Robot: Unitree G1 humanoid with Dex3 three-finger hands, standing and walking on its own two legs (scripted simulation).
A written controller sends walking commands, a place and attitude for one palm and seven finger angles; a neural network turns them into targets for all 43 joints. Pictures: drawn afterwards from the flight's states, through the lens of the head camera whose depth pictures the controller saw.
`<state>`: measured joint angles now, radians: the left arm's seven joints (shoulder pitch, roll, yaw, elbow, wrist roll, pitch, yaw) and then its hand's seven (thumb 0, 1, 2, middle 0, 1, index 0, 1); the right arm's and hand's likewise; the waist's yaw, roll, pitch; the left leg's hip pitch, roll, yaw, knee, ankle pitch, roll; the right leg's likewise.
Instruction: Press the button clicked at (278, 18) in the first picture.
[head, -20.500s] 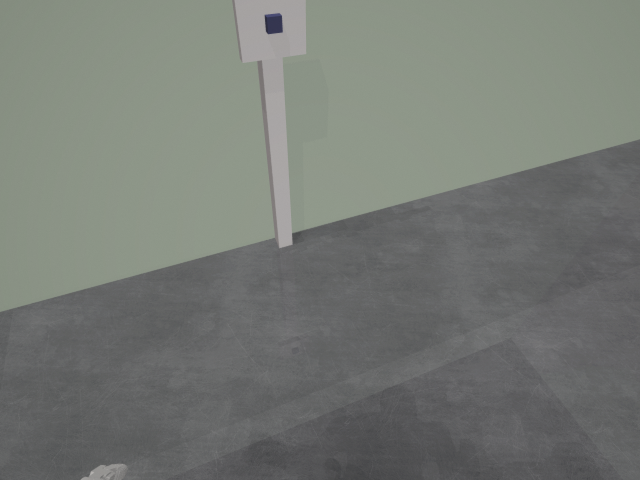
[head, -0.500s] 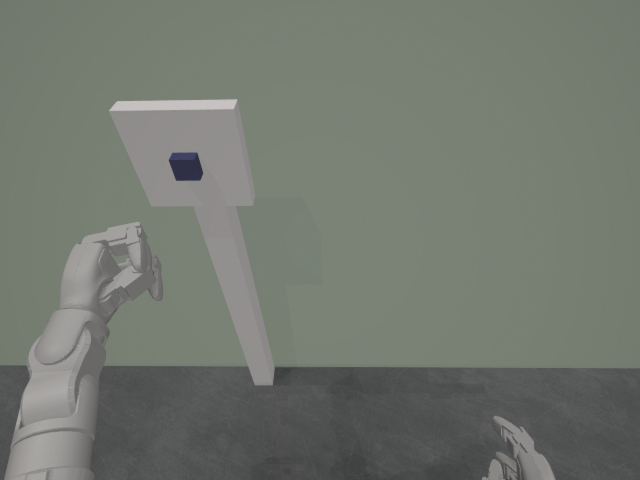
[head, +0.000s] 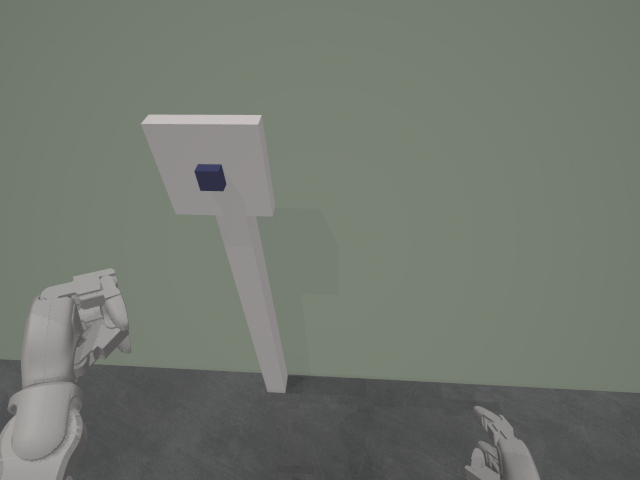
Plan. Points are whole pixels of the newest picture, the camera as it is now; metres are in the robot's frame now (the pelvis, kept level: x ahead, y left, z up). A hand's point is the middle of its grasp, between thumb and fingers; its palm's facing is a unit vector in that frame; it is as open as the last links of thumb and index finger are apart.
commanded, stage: draw the hand back to the body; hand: left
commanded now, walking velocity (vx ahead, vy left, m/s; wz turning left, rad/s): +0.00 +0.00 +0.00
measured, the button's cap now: (211, 176) +0.52 +0.25 +0.12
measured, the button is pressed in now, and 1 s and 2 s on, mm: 0 0 0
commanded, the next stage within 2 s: step back with the hand held close in 0.52 s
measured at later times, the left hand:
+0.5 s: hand (75, 363) +0.17 +0.25 +0.16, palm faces +0.45 -0.82 -0.37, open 3.1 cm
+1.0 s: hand (66, 376) +0.16 +0.26 +0.15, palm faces +0.32 -0.82 -0.48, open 3.1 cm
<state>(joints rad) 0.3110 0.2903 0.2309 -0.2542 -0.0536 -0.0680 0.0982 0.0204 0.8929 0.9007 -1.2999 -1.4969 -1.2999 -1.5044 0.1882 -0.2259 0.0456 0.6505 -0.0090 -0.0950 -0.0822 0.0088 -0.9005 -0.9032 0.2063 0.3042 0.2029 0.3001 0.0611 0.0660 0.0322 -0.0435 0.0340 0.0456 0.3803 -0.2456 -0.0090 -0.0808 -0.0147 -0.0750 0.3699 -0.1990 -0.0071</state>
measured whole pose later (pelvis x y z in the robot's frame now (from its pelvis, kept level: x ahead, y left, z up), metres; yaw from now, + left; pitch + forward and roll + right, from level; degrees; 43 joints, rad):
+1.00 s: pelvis -0.03 +0.02 -0.01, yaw -1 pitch +0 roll -1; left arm 0.63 0.38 0.35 -0.55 -0.03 -0.16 0.12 0.02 0.89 0.90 -1.30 -1.50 -1.30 -1.50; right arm 0.19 -0.24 -0.01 0.56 0.00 -0.01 -0.08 0.01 -0.90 -0.90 0.21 0.30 0.20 0.30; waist 0.00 0.02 0.02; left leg -0.25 0.01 0.07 0.49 -0.24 0.02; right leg -0.28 -0.04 -0.05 0.44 -0.16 0.02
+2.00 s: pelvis -0.19 +0.06 -0.01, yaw -1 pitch +1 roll -4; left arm 0.55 0.42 0.41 -0.58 -0.03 -0.27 0.13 0.02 0.88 0.90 -1.31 -1.50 -1.31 -1.50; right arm 0.16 -0.20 0.00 0.60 -0.03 -0.09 -0.08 0.01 -0.90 -0.90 0.21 0.30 0.20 0.30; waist 0.01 -0.01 0.00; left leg -0.44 0.00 -0.01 0.50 -0.07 0.07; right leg -0.37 0.09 0.06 0.80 -0.43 0.01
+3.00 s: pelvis -0.31 +0.10 -0.01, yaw -2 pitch -1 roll +0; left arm 0.57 0.41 0.40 -0.57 -0.01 -0.22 0.16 0.02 0.89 0.90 -1.31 -1.50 -1.31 -1.50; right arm 0.23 -0.17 0.03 0.63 -0.01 -0.15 -0.07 0.01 -0.90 -0.90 0.20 0.30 0.20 0.30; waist -0.01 -0.05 -0.01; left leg -0.29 0.03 0.05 0.57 -0.26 0.00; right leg -0.25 -0.01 -0.07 0.57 -0.30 -0.01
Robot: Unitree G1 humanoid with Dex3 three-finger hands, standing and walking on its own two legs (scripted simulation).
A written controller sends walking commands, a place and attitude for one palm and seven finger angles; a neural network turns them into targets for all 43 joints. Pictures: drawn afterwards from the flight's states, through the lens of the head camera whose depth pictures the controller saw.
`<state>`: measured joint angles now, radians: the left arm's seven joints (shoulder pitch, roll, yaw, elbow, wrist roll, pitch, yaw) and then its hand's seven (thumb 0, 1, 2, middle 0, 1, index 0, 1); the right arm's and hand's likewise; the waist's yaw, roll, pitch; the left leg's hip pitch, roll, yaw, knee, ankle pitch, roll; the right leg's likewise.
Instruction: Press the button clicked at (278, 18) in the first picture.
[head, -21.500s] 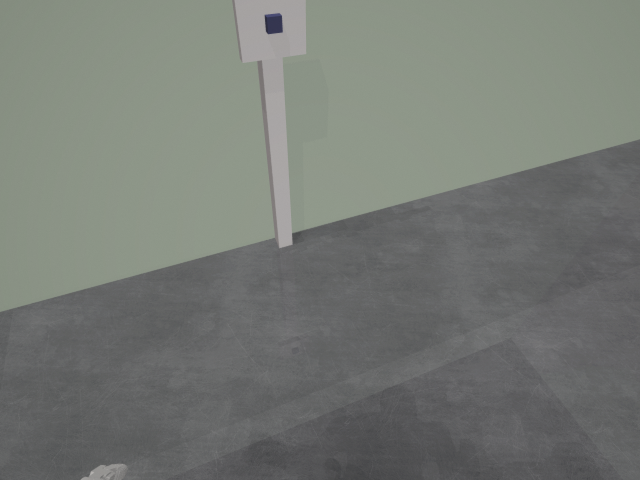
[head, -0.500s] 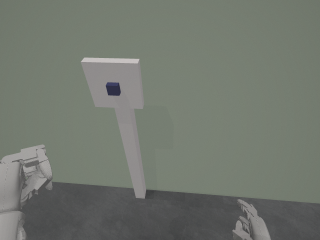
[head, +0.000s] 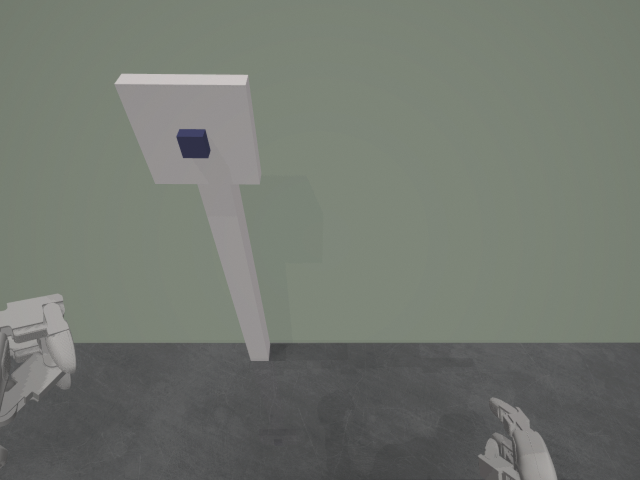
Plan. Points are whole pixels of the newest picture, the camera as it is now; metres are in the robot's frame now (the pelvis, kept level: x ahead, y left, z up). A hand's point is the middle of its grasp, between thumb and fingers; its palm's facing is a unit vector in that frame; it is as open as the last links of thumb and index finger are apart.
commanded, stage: step back with the hand held close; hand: left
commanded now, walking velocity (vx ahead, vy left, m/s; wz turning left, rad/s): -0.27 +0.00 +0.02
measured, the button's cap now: (194, 142) +0.55 +0.23 +0.12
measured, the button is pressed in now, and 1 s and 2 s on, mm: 0 0 0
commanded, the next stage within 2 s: stop stepping back and stand still in 0.94 s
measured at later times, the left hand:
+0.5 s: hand out of the picture +0.12 +0.26 +0.16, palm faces +0.43 -0.80 -0.42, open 3.1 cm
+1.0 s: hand out of the picture +0.04 +0.28 +0.17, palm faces +0.39 -0.82 -0.42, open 3.1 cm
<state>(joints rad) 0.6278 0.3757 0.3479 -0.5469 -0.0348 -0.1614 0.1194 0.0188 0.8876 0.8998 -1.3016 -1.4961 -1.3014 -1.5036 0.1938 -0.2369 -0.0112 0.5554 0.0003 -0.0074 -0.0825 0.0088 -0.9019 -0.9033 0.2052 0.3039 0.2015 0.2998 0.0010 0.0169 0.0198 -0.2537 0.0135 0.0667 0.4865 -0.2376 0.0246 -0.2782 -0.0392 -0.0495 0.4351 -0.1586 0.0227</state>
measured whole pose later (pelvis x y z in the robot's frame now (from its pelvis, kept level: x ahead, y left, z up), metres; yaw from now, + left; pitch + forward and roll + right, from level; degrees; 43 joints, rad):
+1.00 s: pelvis -0.16 +0.03 -0.01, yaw +0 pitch +1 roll -4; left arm 0.55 0.42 0.41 -0.58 -0.03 -0.27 0.13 0.02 0.88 0.90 -1.31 -1.50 -1.31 -1.50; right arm 0.16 -0.20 0.00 0.60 -0.03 -0.09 -0.08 0.01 -0.90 -0.90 0.21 0.30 0.20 0.30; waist 0.01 -0.01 0.00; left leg -0.44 0.00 -0.01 0.50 -0.07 0.07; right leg -0.37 0.09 0.06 0.80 -0.43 0.01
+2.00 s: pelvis -0.28 +0.07 -0.01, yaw -2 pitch -1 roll +0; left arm 0.57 0.41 0.40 -0.57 -0.01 -0.22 0.16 0.02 0.89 0.90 -1.31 -1.50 -1.31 -1.50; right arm 0.23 -0.17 0.03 0.63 -0.01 -0.15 -0.07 0.01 -0.90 -0.90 0.20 0.30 0.20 0.30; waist -0.01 -0.05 -0.01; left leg -0.29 0.03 0.05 0.57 -0.26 0.00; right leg -0.25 -0.01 -0.07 0.57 -0.30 -0.01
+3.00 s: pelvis -0.29 +0.08 +0.00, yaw +0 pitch -2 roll +0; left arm 0.23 0.18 0.02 1.14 0.01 0.00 0.02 0.01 0.91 0.90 -0.22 -0.33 -0.22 -0.34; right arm 0.27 -0.17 -0.01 1.12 -0.02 0.02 -0.02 0.00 -0.91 -0.90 0.20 0.30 0.20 0.30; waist -0.01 0.03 0.04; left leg -0.21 0.01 0.04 0.42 -0.17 0.00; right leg -0.18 -0.02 -0.08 0.44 -0.22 -0.02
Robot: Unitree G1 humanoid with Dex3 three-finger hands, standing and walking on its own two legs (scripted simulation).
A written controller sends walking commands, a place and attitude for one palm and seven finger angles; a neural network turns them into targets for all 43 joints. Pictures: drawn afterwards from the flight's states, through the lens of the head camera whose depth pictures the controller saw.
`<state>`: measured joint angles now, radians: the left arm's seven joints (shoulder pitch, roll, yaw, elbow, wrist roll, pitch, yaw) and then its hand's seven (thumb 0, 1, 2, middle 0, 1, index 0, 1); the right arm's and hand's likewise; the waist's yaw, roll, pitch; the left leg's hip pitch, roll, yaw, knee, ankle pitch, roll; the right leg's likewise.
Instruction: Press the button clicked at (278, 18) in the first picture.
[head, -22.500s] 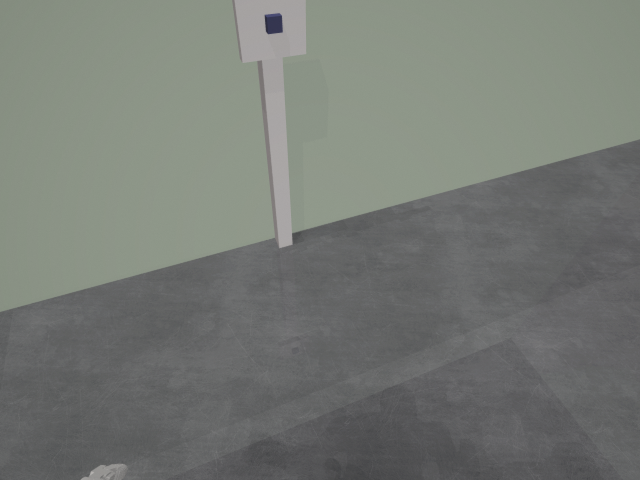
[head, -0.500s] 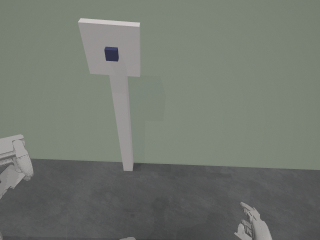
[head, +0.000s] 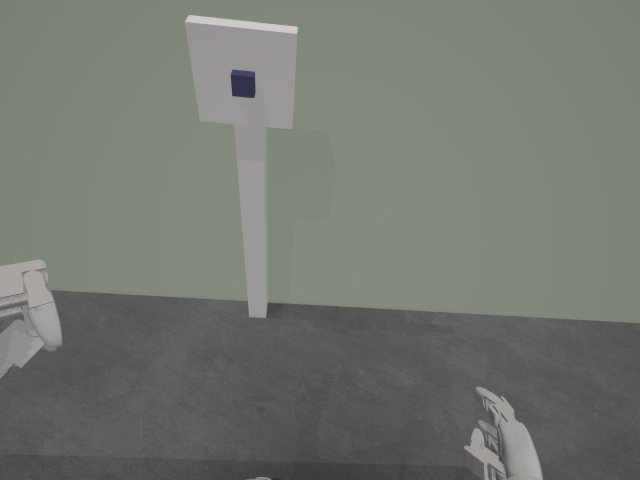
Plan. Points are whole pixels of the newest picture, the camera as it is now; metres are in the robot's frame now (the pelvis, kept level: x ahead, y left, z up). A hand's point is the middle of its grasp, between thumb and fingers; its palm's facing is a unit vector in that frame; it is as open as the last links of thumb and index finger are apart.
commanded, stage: stop stepping back and stand still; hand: left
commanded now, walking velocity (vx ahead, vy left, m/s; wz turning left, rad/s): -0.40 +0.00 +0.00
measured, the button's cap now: (243, 83) +0.71 +0.20 +0.13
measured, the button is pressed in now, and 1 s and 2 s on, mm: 0 0 0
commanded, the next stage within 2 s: let the arm hang, fingers relaxed in 1.04 s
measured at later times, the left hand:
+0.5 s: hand out of the picture +0.11 +0.26 +0.18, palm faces +0.36 -0.87 -0.34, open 3.1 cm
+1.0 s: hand out of the picture +0.08 +0.28 +0.18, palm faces +0.38 -0.81 -0.44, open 3.1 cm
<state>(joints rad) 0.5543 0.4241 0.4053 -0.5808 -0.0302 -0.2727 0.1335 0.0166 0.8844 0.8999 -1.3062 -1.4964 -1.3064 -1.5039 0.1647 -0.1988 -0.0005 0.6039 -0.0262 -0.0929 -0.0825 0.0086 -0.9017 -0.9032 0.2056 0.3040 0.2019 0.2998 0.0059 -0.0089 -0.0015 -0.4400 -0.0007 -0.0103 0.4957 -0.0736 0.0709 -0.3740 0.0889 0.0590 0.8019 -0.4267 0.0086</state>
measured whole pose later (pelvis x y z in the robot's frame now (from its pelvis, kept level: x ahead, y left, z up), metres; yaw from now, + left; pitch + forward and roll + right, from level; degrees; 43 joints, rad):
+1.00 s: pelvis -0.12 +0.04 +0.00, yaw -2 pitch -1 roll +0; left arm 0.57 0.41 0.40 -0.57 -0.01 -0.22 0.16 0.02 0.89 0.90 -1.31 -1.50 -1.31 -1.50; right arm 0.23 -0.17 0.03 0.63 -0.01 -0.15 -0.07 0.01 -0.90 -0.90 0.20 0.30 0.20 0.30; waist -0.01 -0.05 -0.01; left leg -0.29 0.03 0.05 0.57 -0.26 0.00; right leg -0.25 -0.01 -0.07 0.57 -0.30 -0.01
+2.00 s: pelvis -0.13 +0.05 +0.01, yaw -1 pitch -2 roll +0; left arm 0.23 0.18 0.02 1.14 0.01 0.00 0.02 0.01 0.91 0.90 -0.22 -0.33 -0.22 -0.34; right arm 0.27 -0.17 -0.01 1.12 -0.02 0.02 -0.02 0.00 -0.91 -0.90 0.20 0.30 0.20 0.30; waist -0.01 0.03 0.04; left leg -0.21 0.01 0.04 0.42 -0.17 0.00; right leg -0.18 -0.02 -0.08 0.44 -0.22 -0.02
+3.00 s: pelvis -0.11 +0.03 +0.01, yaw -1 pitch -2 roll +0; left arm 0.10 0.29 0.03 1.14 0.01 -0.02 0.01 0.01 0.90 0.90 -0.20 -0.30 -0.20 -0.30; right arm 0.12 -0.31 -0.01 1.12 -0.02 0.01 -0.02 0.00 -0.90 -0.90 0.20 0.30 0.20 0.30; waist 0.00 0.03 0.06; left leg -0.14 0.04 0.03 0.33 -0.16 -0.03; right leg -0.10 0.02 -0.08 0.33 -0.21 -0.04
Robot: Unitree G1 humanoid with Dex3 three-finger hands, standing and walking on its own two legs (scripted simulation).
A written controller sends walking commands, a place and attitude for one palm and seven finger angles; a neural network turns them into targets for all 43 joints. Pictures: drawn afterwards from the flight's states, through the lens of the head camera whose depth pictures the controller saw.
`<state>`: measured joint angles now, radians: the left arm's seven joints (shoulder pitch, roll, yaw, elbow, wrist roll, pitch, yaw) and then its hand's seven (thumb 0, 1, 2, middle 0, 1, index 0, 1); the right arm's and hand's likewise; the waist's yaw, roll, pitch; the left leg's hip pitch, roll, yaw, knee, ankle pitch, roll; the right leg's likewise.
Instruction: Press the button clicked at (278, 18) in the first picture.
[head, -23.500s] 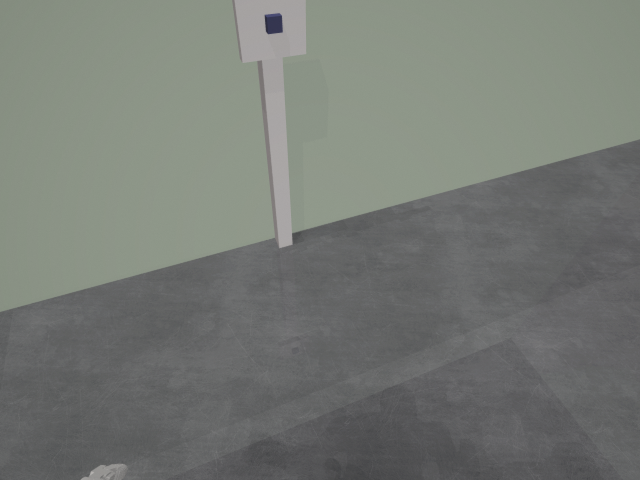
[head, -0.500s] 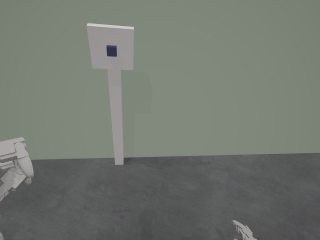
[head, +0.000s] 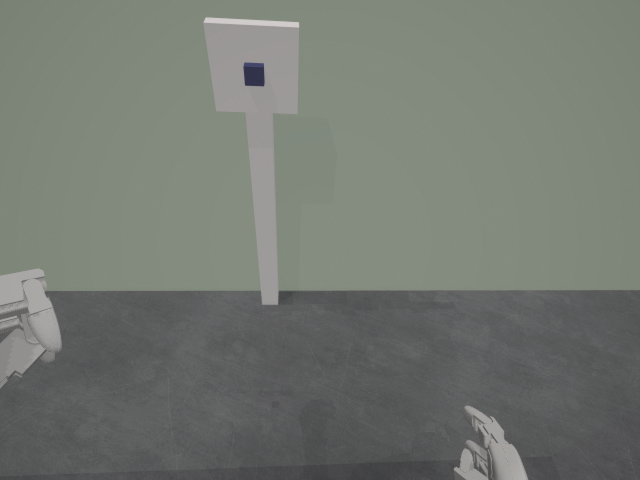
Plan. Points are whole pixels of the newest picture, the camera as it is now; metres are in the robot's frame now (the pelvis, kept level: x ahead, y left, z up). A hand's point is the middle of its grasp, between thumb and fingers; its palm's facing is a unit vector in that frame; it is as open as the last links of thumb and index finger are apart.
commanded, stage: stop stepping back and stand still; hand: left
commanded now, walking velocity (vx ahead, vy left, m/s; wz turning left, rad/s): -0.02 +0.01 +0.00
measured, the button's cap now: (254, 73) +0.83 +0.18 +0.13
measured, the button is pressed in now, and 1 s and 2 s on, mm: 0 0 0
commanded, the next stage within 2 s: let the arm hang, fingers relaxed in 0.04 s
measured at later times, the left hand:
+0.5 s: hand out of the picture -0.01 +0.21 -0.17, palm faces +0.06 -0.97 -0.22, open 3.6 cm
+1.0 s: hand out of the picture +0.00 +0.20 -0.16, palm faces +0.05 -0.97 -0.23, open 7.2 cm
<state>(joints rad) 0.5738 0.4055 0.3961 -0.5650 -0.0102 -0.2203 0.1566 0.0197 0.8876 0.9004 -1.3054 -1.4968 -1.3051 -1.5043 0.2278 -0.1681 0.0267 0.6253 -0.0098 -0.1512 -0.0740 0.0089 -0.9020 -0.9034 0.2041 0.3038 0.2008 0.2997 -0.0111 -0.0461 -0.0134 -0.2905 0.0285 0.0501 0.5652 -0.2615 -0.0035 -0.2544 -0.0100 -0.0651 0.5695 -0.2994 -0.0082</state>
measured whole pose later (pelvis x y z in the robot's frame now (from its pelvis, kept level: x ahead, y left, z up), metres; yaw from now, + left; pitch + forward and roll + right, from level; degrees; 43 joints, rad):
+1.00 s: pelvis -0.01 +0.01 +0.01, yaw +1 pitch -2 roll +0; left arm 0.23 0.18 0.02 1.14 0.01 0.00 0.02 0.01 0.91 0.90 -0.22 -0.33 -0.22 -0.34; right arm 0.27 -0.17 -0.01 1.12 -0.02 0.02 -0.02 0.00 -0.91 -0.90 0.20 0.30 0.20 0.30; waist -0.01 0.03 0.04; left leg -0.21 0.01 0.04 0.42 -0.17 0.00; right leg -0.18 -0.02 -0.08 0.44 -0.22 -0.02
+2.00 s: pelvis +0.01 -0.01 +0.02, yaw +1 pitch -2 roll +0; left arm 0.10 0.29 0.03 1.14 0.01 -0.02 0.01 0.01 0.90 0.90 -0.20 -0.30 -0.20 -0.30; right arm 0.12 -0.31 -0.01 1.12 -0.02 0.01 -0.02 0.00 -0.90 -0.90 0.20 0.30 0.20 0.30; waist 0.00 0.03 0.06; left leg -0.14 0.04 0.03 0.33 -0.16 -0.03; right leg -0.10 0.02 -0.08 0.33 -0.21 -0.04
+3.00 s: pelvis +0.03 -0.02 +0.02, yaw +0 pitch -2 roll +0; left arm 0.11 0.30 0.02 1.14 0.01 -0.02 0.01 0.01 0.90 0.90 -0.20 -0.30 -0.20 -0.30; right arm 0.13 -0.31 -0.01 1.13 -0.01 0.01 -0.02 0.00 -0.90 -0.90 0.21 0.30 0.20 0.30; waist -0.01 0.02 0.06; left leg -0.10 0.06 0.05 0.30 -0.17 -0.04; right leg -0.06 0.04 -0.07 0.29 -0.20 -0.05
